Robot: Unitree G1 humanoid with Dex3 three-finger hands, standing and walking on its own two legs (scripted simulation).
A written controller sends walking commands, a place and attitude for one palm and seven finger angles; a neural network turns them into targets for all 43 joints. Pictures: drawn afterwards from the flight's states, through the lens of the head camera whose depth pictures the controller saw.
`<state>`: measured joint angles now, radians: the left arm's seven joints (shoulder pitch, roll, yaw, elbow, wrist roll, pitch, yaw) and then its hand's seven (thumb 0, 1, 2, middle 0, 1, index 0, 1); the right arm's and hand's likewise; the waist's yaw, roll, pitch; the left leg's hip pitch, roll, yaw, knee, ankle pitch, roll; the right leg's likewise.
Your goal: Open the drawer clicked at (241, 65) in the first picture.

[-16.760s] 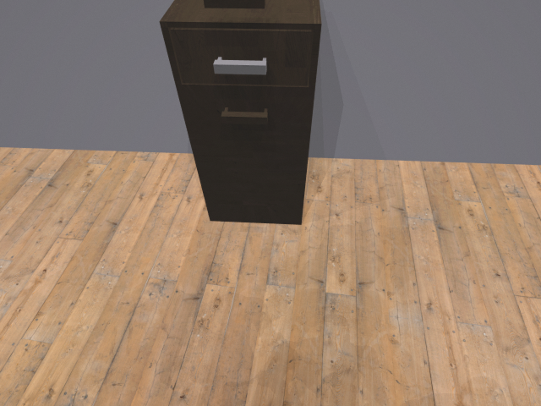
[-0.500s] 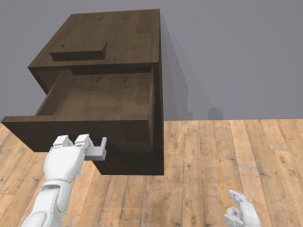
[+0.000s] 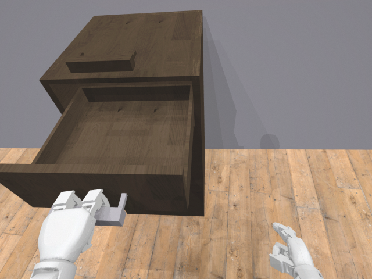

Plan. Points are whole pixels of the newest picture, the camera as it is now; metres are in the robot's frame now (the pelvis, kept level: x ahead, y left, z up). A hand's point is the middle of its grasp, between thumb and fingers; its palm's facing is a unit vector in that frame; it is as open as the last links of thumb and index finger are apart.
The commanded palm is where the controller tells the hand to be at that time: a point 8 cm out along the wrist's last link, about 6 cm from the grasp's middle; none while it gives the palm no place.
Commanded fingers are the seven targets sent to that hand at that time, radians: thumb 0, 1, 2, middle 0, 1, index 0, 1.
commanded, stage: pull the drawer open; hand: left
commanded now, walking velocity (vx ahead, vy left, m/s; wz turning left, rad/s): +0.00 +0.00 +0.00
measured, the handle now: (90, 205) +0.24 +0.23 +0.05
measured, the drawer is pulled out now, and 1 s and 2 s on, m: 0.28 0.30 0.30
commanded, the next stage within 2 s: open the thumb to release the handle in 0.32 s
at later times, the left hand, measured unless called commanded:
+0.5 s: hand (79, 243) +0.17 +0.23 +0.03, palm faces +0.01 -0.09 -1.00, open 6.4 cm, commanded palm +0.15 +0.24 +0.09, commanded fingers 0.00 0.55 0.75 -0.38 -1.31 -0.38 -1.31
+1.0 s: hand (77, 241) +0.17 +0.24 +0.03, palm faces +0.02 -0.12 -0.99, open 13.0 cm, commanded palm +0.14 +0.23 +0.08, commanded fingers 0.00 -0.50 0.30 -0.30 -1.20 -0.30 -1.20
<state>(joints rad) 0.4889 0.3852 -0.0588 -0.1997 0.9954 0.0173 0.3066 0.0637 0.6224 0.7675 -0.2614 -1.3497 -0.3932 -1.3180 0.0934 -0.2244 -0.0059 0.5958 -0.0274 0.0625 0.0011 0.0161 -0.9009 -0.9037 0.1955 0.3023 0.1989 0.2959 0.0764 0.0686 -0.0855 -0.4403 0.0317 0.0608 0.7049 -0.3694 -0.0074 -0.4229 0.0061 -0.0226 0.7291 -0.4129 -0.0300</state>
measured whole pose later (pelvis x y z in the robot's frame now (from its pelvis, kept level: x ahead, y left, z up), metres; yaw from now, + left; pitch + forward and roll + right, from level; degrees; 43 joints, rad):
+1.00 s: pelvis -0.01 +0.00 +0.00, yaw +1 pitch +5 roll +1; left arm 0.45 0.39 -0.03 -0.18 0.98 0.02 0.29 0.00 -0.37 0.35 -0.32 -1.23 -0.34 -1.22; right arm 0.10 -0.22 0.01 0.60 -0.03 0.06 -0.02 0.02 -0.90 -0.90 0.20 0.30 0.20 0.30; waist 0.09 0.07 -0.08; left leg -0.46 0.03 0.04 0.73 -0.36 -0.01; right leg -0.43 0.01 -0.04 0.74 -0.41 -0.03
